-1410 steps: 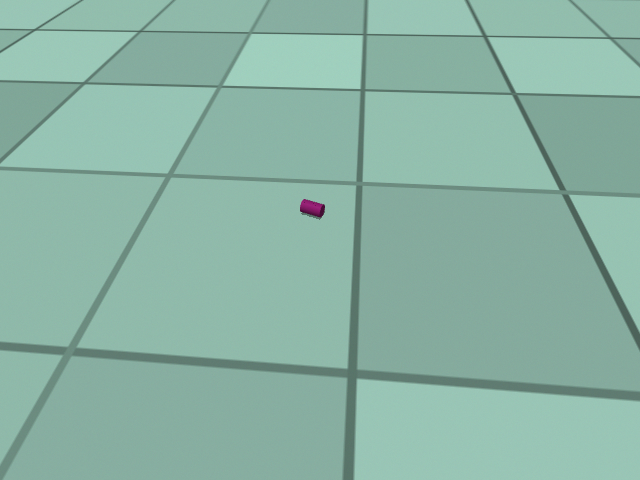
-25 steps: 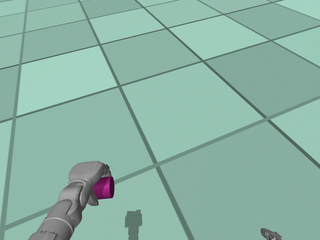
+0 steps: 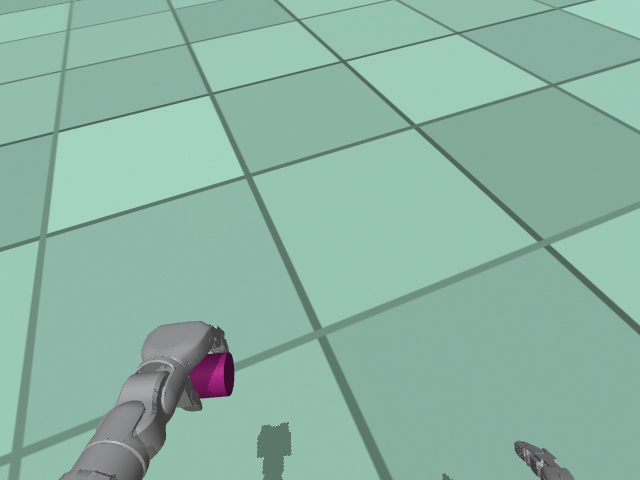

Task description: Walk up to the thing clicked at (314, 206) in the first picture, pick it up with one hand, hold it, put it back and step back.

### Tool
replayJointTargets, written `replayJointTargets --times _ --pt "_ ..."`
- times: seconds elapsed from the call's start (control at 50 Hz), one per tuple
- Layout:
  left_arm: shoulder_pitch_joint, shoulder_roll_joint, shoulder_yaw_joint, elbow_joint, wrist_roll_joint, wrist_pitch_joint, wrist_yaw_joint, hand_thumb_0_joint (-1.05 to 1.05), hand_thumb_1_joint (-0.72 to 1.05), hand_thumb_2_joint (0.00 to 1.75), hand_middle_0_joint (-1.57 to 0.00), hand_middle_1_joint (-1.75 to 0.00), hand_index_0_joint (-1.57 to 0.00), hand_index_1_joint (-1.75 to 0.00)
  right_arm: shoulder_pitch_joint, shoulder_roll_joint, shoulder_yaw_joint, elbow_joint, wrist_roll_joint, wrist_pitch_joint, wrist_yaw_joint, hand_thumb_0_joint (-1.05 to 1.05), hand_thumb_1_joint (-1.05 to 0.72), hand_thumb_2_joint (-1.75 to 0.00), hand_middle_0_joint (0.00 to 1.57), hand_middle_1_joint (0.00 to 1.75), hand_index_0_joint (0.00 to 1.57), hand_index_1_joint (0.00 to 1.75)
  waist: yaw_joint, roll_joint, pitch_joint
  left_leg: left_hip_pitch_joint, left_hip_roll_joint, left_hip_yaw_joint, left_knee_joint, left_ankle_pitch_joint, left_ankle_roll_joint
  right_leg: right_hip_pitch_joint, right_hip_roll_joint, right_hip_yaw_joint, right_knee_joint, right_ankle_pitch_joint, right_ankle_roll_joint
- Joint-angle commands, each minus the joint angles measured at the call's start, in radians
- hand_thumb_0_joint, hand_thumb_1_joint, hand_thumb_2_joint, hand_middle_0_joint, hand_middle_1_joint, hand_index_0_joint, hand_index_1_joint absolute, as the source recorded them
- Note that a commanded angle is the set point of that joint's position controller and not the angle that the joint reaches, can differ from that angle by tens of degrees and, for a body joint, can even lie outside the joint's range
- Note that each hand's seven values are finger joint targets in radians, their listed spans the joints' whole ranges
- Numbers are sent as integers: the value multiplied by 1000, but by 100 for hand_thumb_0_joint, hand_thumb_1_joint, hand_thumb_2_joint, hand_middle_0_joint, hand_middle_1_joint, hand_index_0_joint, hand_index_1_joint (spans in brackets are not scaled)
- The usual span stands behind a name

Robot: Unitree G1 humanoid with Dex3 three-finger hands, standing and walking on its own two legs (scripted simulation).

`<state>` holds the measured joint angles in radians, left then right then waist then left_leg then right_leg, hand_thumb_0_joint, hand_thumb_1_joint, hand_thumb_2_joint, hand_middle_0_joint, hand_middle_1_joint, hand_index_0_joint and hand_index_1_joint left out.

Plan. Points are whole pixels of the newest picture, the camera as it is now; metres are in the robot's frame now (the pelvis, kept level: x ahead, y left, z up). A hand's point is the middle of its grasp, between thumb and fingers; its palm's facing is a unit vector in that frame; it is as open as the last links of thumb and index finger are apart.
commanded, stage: hold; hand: left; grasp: from above
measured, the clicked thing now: (196, 376) +0.30 +0.22 -0.08
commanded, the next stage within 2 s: crouch in 0.48 s
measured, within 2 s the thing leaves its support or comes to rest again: neither
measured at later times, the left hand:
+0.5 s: hand (183, 370) +0.29 +0.23 -0.05, palm faces -0.45 -0.05 -0.89, open 9.0 cm
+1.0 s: hand (205, 397) +0.29 +0.23 -0.15, palm faces -0.48 +0.02 -0.88, open 9.0 cm
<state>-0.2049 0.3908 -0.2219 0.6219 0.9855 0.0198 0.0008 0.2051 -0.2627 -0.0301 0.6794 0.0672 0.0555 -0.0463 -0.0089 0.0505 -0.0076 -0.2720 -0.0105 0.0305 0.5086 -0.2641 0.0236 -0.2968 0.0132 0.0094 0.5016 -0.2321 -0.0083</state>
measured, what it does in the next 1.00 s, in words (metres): stands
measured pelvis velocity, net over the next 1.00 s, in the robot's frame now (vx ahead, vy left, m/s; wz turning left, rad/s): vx -0.02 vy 0.00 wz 0.02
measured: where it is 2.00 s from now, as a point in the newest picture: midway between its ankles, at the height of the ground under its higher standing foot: outside the picture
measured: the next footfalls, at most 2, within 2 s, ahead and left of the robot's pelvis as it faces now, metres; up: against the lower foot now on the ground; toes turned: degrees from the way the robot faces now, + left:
none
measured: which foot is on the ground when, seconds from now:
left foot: down 0.00-1.00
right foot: down 0.00-1.00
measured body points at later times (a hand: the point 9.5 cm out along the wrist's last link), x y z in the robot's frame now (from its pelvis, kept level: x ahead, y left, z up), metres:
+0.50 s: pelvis +0.01 +0.01 +0.00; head +0.02 -0.01 +0.45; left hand +0.31 +0.23 +0.00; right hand +0.14 -0.26 -0.12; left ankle +0.00 +0.10 -0.74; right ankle +0.02 -0.11 -0.74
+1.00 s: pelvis -0.02 +0.00 -0.04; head +0.06 +0.01 +0.40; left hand +0.31 +0.22 -0.10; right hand +0.10 -0.27 -0.16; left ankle +0.00 +0.10 -0.74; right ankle +0.02 -0.11 -0.74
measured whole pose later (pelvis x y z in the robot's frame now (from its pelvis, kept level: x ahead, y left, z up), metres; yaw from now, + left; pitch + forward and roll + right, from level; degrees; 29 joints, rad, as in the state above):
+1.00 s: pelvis -0.02 +0.00 -0.04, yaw +1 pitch +13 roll -1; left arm -0.40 0.36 -0.21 1.00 1.14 -0.06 0.26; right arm 0.21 -0.27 -0.05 0.70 0.02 0.05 0.00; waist -0.05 0.00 -0.08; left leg -0.72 -0.01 0.01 0.88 -0.39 0.03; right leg -0.72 0.01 -0.02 0.84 -0.35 -0.01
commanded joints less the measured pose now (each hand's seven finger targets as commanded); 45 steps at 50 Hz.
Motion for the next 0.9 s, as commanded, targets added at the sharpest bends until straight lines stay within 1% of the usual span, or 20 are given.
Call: replayJointTargets --times 0.0,0.02,0.04,0.06,0.12,0.16,0.26,0.32,0.36,0.4,0.42,0.5,0.52,0.56,0.58,0.64,0.68,0.76,0.82,0.88 --pt "-326 225 124 -243 5 -5 29 0 72 63 -113 -43 -112 -45 -85 -128 -39 -140 -5 -38 -13 0 -89 -90 20 30 20 30 9 -18 -262 108 -9 -25 -62 226 -4 98 15 8 -68 171 -13" --pt "-333 230 127 -246 7 -4 28 0 74 65 -114 -44 -113 -46 -86 -129 -38 -140 -3 -36 -14 0 -89 -90 20 30 20 30 10 -17 -260 108 -12 -22 -61 239 -1 102 12 10 -69 188 -13" --pt "-348 210 105 -261 8 -5 25 0 73 66 -114 -45 -112 -47 -83 -125 -38 -142 -2 -36 -14 0 -89 -90 20 30 20 30 2 -14 -263 120 -11 -22 -60 251 -2 99 14 9 -67 200 -13" --pt "-349 221 119 -243 11 -3 29 0 73 66 -113 -45 -111 -47 -77 -128 -38 -137 -3 -35 -14 0 -89 -90 20 30 20 30 1 -25 -259 114 -11 -22 -62 249 0 99 14 9 -71 199 -12" --pt "-358 203 102 -243 5 -4 34 0 72 66 -113 -45 -111 -47 -69 -131 -41 -135 -2 -32 -12 0 -89 -90 20 30 20 30 -9 -25 -253 126 -8 -23 -68 253 -4 86 17 5 -71 200 -16" --pt "-333 222 125 -206 8 -3 41 0 73 67 -113 -45 -111 -47 -75 -132 -40 -133 -3 -28 -13 0 -89 -90 20 30 20 30 0 -28 -230 116 -9 -26 -71 236 -4 82 16 3 -78 181 -15" --pt "-406 235 128 -244 21 -8 69 0 73 71 -114 -46 -112 -49 -73 -132 -41 -125 -8 -27 -10 0 -89 -90 20 30 20 30 4 22 -273 144 -7 -29 -66 248 -12 84 13 2 -74 183 -18" --pt "-386 238 138 -230 20 -2 78 0 72 72 -113 -48 -111 -50 -58 -133 -44 -114 -8 -28 -9 0 -89 -90 20 30 20 30 0 17 -301 151 -8 -23 -54 304 -11 103 12 3 -66 236 -18" --pt "-409 233 125 -230 18 2 77 0 74 74 -115 -50 -113 -52 -63 -136 -46 -114 -8 -29 -8 0 -89 -90 20 30 20 30 0 9 -296 158 -4 -29 -55 312 -13 98 15 -2 -67 238 -18" --pt "-368 223 123 -198 19 6 72 0 73 74 -114 -49 -112 -52 -62 -136 -50 -114 -7 -28 -7 0 -89 -90 20 30 20 30 4 0 -275 145 -4 -27 -61 293 -12 93 15 -4 -73 222 -18" --pt "-369 198 100 -212 16 4 65 0 72 73 -113 -49 -111 -51 -60 -133 -50 -119 -8 -29 -6 0 -89 -90 20 30 20 30 -3 -10 -283 147 -4 -28 -61 289 -11 92 15 -5 -73 224 -18" --pt "-358 220 115 -207 4 6 40 0 74 71 -114 -49 -112 -51 -62 -143 -55 -122 -5 -27 -5 0 -89 -90 20 30 20 30 7 4 -282 163 5 -36 -66 321 -19 90 19 -10 -70 232 -22" --pt "-344 208 100 -218 2 4 33 0 73 73 -114 -48 -112 -50 -57 -143 -57 -128 -4 -28 -4 0 -89 -90 20 30 20 30 4 4 -284 167 10 -40 -66 340 -21 86 20 -9 -68 240 -22" --pt "-312 200 101 -179 5 3 27 0 79 67 -115 -52 -116 -52 -61 -135 -49 -135 -5 -24 -5 0 -90 -91 20 30 20 30 10 -30 -233 121 1 -37 -77 295 -12 103 19 -10 -81 221 -21" --pt "-320 192 91 -206 4 -4 23 0 71 67 -107 -46 -108 -47 -61 -137 -49 -143 -5 -25 -4 0 -87 -89 20 30 20 30 9 -31 -239 118 1 -36 -81 275 -11 102 18 -7 -83 208 -21" --pt "-310 196 106 -163 6 -16 34 0 71 70 -113 -41 -111 -44 -60 -138 -47 -142 -6 -21 -6 0 -88 -90 20 30 20 30 2 -31 -206 111 2 -37 -88 231 -11 78 16 -5 -87 167 -21" --pt "-304 184 106 -119 17 -23 60 0 70 70 -114 -39 -111 -43 -51 -138 -46 -136 -8 -17 -5 0 -88 -90 20 30 20 30 -8 -47 -191 102 3 -38 -80 231 -12 59 17 -5 -78 166 -20" --pt "-370 180 119 -22 64 -47 156 0 67 68 -113 -35 -109 -39 -26 -137 -47 -117 -22 -12 3 0 -88 -90 20 30 20 30 -22 -53 -183 29 -7 -30 -16 190 -12 -25 11 -8 -33 133 -19" --pt "-481 158 93 55 100 -60 222 0 64 63 -108 -37 -105 -39 4 -138 -54 -81 -35 -11 14 0 -87 -89 20 30 20 30 -54 -55 -243 -53 -13 -24 94 174 -9 -119 7 -5 54 136 -13" --pt "-518 153 98 148 133 -71 282 0 64 61 -108 -37 -106 -39 52 -153 -72 -47 -47 -20 25 0 -88 -89 20 30 20 30 -65 -21 -340 -146 -10 -24 250 190 -17 -266 6 -7 202 139 -18"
